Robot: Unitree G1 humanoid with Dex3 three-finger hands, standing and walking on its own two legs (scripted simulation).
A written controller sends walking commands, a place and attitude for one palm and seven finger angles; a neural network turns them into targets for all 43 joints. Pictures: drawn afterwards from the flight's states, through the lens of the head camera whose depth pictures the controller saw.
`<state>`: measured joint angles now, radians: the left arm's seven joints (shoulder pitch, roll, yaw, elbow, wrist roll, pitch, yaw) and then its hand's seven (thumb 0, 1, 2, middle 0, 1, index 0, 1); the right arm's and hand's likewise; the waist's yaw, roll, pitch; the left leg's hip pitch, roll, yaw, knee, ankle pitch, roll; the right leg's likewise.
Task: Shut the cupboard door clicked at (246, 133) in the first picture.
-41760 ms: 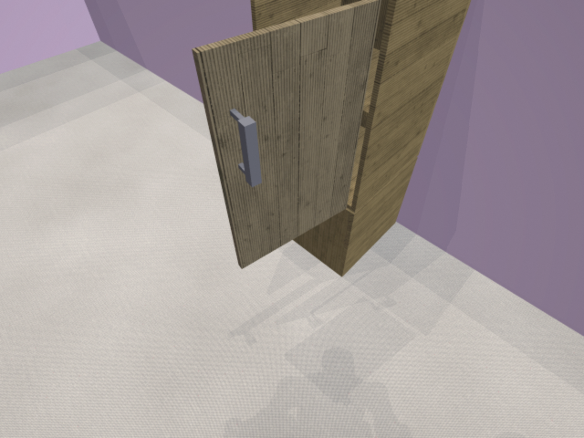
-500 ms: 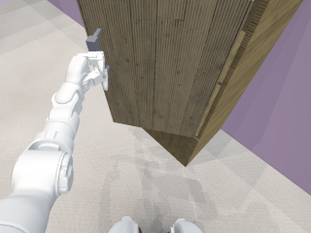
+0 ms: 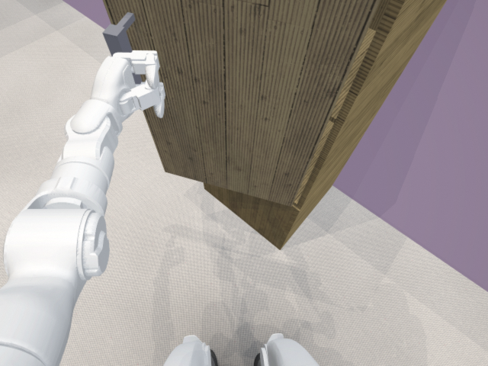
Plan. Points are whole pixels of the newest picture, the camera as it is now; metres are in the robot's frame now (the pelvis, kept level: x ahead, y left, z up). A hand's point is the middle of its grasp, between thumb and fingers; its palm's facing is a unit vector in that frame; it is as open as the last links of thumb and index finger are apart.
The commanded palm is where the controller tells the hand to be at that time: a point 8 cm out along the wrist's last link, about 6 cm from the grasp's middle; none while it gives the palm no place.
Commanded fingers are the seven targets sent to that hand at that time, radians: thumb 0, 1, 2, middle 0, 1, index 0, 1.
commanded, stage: push the door shut along its arc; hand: left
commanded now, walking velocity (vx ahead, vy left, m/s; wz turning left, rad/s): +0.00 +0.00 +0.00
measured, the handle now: (134, 62) +0.60 +0.13 +0.12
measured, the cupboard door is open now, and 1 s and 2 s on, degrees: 24 17 17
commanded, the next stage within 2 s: pull the fist back off the door in 0.48 s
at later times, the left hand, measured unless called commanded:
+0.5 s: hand (190, 69) +0.55 +0.04 +0.13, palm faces -0.41 -0.91 +0.00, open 2.8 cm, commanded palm +0.58 +0.07 +0.12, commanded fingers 0.00 0.90 0.90 -1.30 -1.50 -1.30 -1.50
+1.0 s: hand (207, 73) +0.56 +0.01 +0.12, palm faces +0.04 -1.00 -0.03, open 3.0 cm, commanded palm +0.52 +0.07 +0.12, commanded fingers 0.00 0.90 0.90 -1.30 -1.50 -1.30 -1.50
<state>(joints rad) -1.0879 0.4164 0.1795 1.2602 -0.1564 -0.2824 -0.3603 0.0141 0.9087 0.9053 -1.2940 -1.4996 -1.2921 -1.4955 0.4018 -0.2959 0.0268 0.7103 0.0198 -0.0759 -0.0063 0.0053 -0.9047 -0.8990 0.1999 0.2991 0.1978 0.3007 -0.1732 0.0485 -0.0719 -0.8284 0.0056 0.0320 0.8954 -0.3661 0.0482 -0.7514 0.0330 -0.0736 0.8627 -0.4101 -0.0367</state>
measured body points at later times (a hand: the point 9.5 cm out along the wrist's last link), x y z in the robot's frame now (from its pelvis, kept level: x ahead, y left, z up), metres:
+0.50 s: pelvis +0.01 -0.02 -0.01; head +0.14 -0.02 +0.42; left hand +0.57 +0.09 +0.13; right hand -0.03 -0.29 -0.13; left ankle +0.03 +0.09 -0.69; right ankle +0.00 -0.10 -0.69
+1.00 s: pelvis +0.01 -0.03 +0.00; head +0.12 -0.05 +0.43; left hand +0.55 +0.06 +0.12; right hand -0.05 -0.26 -0.13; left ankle +0.03 +0.09 -0.69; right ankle +0.00 -0.10 -0.69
